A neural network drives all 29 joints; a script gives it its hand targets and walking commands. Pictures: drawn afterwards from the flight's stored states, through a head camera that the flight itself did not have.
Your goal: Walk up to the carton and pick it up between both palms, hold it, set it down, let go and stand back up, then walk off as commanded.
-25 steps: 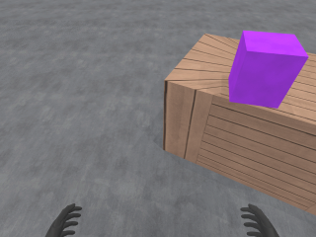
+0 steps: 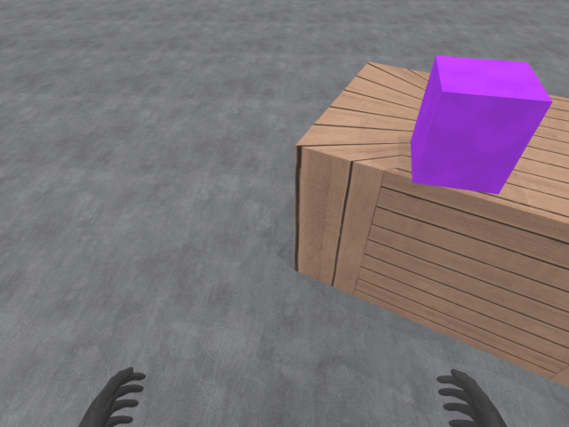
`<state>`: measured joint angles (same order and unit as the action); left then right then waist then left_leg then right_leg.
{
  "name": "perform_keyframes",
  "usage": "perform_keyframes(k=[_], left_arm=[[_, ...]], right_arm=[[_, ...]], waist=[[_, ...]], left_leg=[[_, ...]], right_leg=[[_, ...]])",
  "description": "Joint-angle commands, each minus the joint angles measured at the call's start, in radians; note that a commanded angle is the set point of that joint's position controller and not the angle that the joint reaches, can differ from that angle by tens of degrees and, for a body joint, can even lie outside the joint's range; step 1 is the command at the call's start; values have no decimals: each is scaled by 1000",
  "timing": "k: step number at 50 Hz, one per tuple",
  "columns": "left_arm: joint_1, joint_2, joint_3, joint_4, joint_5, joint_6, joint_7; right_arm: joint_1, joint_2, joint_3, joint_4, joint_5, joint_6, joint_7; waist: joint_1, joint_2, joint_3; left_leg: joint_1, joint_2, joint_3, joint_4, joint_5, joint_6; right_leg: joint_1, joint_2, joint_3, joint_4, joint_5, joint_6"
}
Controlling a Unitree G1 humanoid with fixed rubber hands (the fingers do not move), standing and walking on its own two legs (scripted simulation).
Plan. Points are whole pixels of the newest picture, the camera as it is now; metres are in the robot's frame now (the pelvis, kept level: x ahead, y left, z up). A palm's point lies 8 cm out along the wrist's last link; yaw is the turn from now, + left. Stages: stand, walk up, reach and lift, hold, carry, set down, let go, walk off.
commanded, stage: stand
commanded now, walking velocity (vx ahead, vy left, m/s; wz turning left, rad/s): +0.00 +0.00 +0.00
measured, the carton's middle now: (467, 125) +0.80 -0.44 +0.01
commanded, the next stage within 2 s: walk up in 0.42 s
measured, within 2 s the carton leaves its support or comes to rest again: neither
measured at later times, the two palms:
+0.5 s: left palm out of the picture +0.15 +0.28 -0.06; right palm out of the picture +0.14 -0.26 -0.08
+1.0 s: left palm out of the picture +0.13 +0.22 -0.08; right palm out of the picture +0.11 -0.41 -0.08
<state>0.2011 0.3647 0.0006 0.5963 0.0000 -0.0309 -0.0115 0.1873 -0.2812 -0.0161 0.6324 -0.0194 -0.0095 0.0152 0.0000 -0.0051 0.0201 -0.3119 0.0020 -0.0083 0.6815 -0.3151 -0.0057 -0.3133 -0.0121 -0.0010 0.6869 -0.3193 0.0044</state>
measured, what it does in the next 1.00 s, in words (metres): steps on the spot: right foot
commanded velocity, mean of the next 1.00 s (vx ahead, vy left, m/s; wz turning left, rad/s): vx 0.00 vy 0.00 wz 0.00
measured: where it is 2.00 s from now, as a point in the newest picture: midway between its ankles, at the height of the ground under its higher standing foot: outside the picture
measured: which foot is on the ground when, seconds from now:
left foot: down 0.00-0.92, up 0.94-1.00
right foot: down 0.00-0.66, up 0.68-0.90, down 0.92-1.00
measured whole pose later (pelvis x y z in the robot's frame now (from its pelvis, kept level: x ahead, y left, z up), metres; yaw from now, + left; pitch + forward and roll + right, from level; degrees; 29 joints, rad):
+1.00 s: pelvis +0.02 -0.08 -0.01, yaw -8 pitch -4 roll +1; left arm 0.39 0.41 0.08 0.65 0.00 0.00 -0.07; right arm 0.29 -0.41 -0.07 0.58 -0.06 -0.04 -0.01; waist 0.01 0.02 0.03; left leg -0.38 0.09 0.00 1.06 -0.54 0.02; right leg -0.39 -0.01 0.03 0.82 -0.37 -0.01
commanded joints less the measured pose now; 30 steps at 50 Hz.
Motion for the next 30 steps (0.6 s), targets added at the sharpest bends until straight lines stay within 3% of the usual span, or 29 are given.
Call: perform_keyframes(k=[1, 2, 3, 4, 5, 6, 7, 8, 9, 10, 12, 13, 14, 15, 17, 19, 20, 21, 22, 23, 25, 26, 27, 28, 29, 30], left_arm=[[-48, 173, 74, -37, 12, -22, 8], [-15, 206, 74, -29, 6, -21, 10], [-56, 184, 73, -27, 7, -20, 9], [-10, 198, 79, -25, 6, -25, 9], [-65, 179, 67, -34, 0, -22, 7], [-40, 168, 69, -22, 0, -27, 4], [-11, 156, 61, -37, 2, -25, 2], [-15, 155, 57, 12, -8, -16, 11], [-43, 188, 71, -21, 2, -23, 6], [-90, 140, 46, -17, 5, -11, 8], [-58, 163, 52, -18, -1, -10, 0], [-54, 170, 54, -20, 1, -9, 1], [-94, 174, 65, -19, 7, -17, 3], [-17, 128, 43, -13, -9, -21, -3], [-34, 176, 64, -10, 4, -13, 5], [-33, 169, 65, -4, -3, -20, 5], [-26, 194, 68, -7, 2, -27, 0], [-25, 219, 69, 11, 5, -27, 6], [-27, 219, 67, 14, 5, -22, 10], [-1, 190, 73, 14, -3, -19, 12], [-1, 195, 64, 24, 3, -24, 12], [-41, 148, 49, 3, -9, -22, 8], [-69, 159, 60, 13, 0, -25, 6], [-50, 145, 46, 32, -4, -27, 3], [-62, 173, 62, 21, -6, -25, -3], [-51, 202, 72, 34, 2, -25, 7]], right_arm=[[-86, -205, -81, -87, 4, -38, 7], [-71, -207, -82, -83, 15, -42, 1], [-82, -201, -66, -72, 12, -34, -4], [-103, -255, -91, -73, 7, -39, -6], [-46, -262, -99, -63, 20, -52, 2], [-55, -260, -90, -38, 15, -41, -11], [-68, -256, -86, -66, 32, -40, -11], [-59, -222, -78, -51, 26, -33, -5], [-68, -261, -97, -62, 27, -32, -8], [-103, -228, -82, -68, 19, -34, -7], [-159, -246, -82, -74, 12, -28, -9], [-114, -258, -89, -69, 23, -34, -11], [-71, -233, -81, -41, 22, -36, -10], [-87, -277, -98, -33, 17, -31, -8], [-50, -256, -94, -39, 22, -35, -5], [-107, -252, -79, -37, 14, -36, -9], [-104, -256, -88, -28, 15, -42, -4], [-69, -252, -87, -16, 17, -36, -6], [-74, -250, -82, -3, 25, -25, -14], [-86, -252, -68, -7, 16, -37, -6], [-22, -251, -75, 12, 24, -38, -7], [-91, -275, -90, -9, 30, -41, -10], [-66, -238, -81, 7, 19, -45, -7], [-71, -250, -84, 32, 23, -40, -8], [-47, -269, -88, 17, 23, -49, -10], [-97, -275, -88, 16, 9, -43, -5]], waist=[[-14, 57, -10], [-26, 33, -15], [-2, -13, -45], [13, -4, -76], [-20, 45, -72], [9, 48, -60], [16, 58, -66], [-1, -1, -29], [-13, -28, -42], [-17, 13, -13], [20, 114, -27], [-8, 53, -51], [3, -38, -4], [22, 14, 17], [-30, 42, 0], [30, -12, -62], [11, 20, -97], [-4, -39, -49], [-2, -29, -8], [15, 95, -68], [0, -5, -92], [3, 6, -58], [-21, 23, -98], [-9, 39, 3], [-32, 33, -46], [3, -24, -69]], left_leg=[[44, 104, -86, -176, 63, 42], [18, 90, -83, -190, 87, 41], [62, 94, -73, -187, 100, 40], [53, 92, -108, -188, 102, 41], [77, 87, -88, -148, 122, 30], [57, 108, -101, -196, 118, 41], [38, 113, -121, -192, 138, 44], [62, 99, -111, -193, 95, 33], [55, 101, -99, -186, 96, 30], [54, 91, -88, -185, 89, 27], [2, 89, -110, -204, 1, 42], [-1, 107, -132, -238, 9, 43], [1, 101, -120, -219, 37, 25], [12, 99, -116, -220, 10, 42], [78, 108, -117, -210, 68, 34], [47, 106, -112, -179, 109, 46], [72, 100, -118, -174, 143, 38], [69, 91, -85, -179, 150, 24], [54, 107, -115, -197, 207, 37], [62, 120, -126, -199, 184, 54], [104, 106, -126, -195, 176, 42], [80, 120, -128, -204, 180, 45], [92, 109, -117, -189, 141, 43], [77, 105, -107, -196, 125, 40], [106, 98, -99, -185, 115, 31], [47, 104, -135, -207, 91, 36]], right_leg=[[14, -95, 131, -196, 78, -51], [44, -96, 106, -190, 118, -42], [46, -88, 104, -183, 66, -50], [65, -91, 99, -172, 98, -49], [36, -102, 120, -190, 107, -45], [56, -98, 86, -178, 80, -37], [70, -80, 85, -170, 102, -29], [41, -98, 114, -195, 49, -45], [43, -99, 107, -206, 49, -47], [-6, -105, 115, -209, 47, -56], [59, -107, 98, -207, 61, -43], [70, -94, 64, -184, 84, -34], [55, -92, 87, -212, -11, -37], [-6, -114, 130, -233, -38, -52], [-35, -101, 129, -213, 10, -60], [71, -99, 111, -199, 80, -47], [96, -119, 127, -207, 116, -50], [51, -114, 114, -202, 124, -47], [65, -113, 114, -189, 173, -44], [88, -117, 109, -191, 165, -39], [89, -110, 111, -189, 134, -48], [56, -106, 112, -202, 135, -54], [76, -117, 117, -196, 110, -51], [29, -114, 146, -234, 121, -62], [26, -114, 131, -227, 104, -59], [92, -95, 94, -213, 92, -48]])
